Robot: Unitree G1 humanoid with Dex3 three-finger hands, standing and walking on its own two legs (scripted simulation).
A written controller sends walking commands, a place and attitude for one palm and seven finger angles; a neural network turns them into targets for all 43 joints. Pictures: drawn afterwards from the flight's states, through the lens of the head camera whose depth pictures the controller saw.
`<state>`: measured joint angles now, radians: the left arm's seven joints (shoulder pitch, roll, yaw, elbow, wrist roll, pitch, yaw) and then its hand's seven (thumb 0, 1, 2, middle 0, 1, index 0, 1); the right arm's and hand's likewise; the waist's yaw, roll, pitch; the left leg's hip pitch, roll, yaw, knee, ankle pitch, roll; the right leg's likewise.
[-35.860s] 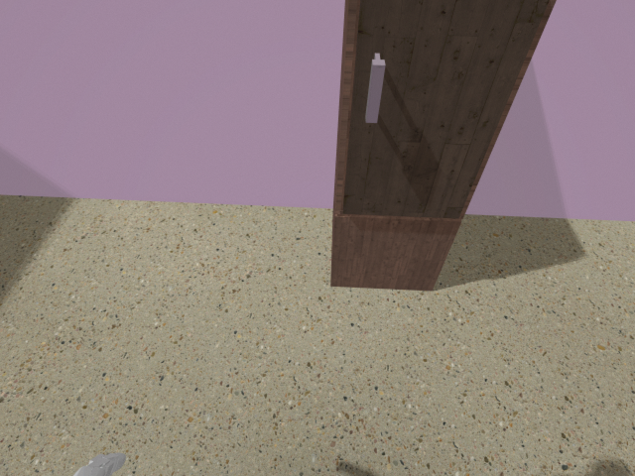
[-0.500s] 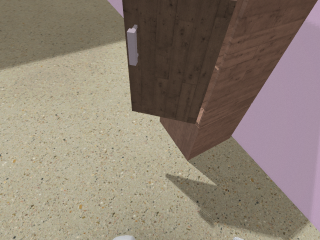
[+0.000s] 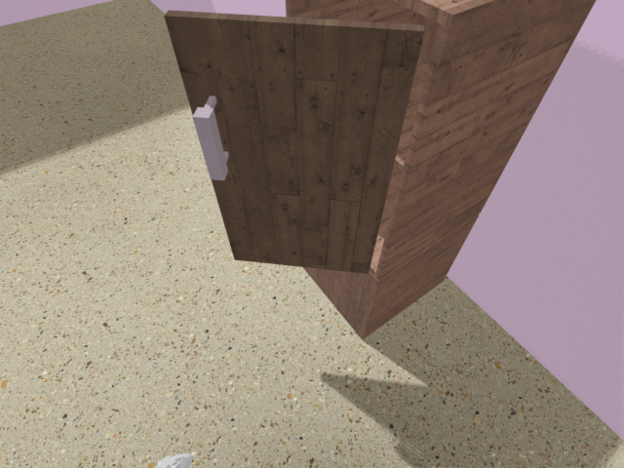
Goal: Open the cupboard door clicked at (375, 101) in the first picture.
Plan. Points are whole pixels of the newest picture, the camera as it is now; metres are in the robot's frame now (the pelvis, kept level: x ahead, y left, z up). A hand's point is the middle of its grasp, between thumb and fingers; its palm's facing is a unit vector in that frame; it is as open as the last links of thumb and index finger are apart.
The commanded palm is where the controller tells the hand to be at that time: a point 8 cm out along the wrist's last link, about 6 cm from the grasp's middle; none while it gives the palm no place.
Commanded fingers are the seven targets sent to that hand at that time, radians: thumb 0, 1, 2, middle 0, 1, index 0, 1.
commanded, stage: come to a stop and stand still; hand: left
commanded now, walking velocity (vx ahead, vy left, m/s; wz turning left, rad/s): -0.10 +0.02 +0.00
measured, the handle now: (215, 138) +0.59 +0.18 +0.07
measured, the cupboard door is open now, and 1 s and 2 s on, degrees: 48 48 48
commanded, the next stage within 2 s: look again from close up in 0.62 s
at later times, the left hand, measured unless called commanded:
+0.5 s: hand out of the picture -0.03 +0.20 -0.17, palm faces +0.01 -0.98 -0.19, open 7.4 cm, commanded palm none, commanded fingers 0.00 0.90 0.90 -0.20 -0.30 -0.20 -0.30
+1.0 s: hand out of the picture +0.03 +0.20 -0.17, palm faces -0.03 -0.97 -0.24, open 7.4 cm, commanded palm none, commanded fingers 0.00 0.90 0.90 -0.20 -0.30 -0.20 -0.30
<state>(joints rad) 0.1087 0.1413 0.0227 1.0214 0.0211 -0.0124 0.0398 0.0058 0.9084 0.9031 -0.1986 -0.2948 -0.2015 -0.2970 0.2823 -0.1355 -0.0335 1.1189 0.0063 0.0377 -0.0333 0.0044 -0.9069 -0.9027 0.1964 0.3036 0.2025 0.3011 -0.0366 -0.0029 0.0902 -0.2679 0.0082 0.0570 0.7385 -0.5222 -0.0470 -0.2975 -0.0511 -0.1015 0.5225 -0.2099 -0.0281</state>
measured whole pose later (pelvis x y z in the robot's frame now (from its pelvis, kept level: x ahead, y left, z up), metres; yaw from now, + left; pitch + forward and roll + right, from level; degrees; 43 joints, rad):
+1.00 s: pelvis -0.01 +0.02 +0.00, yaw -2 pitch -1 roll +1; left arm 0.26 0.18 0.00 1.05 0.02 -0.02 0.03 0.01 0.91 0.90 -0.20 -0.29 -0.20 -0.30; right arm 0.27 -0.17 0.00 1.08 -0.01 -0.01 -0.02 0.01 -0.91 -0.90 0.20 0.30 0.20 0.30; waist -0.01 0.01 0.03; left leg -0.24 0.02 0.09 0.49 -0.25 0.01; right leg -0.19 -0.02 -0.01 0.51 -0.32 0.00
